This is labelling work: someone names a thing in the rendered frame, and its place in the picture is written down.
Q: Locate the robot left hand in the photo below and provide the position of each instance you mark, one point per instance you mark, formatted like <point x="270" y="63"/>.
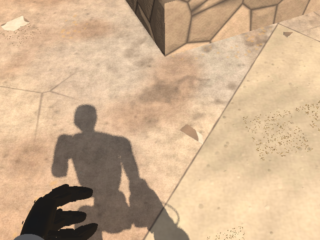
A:
<point x="46" y="221"/>

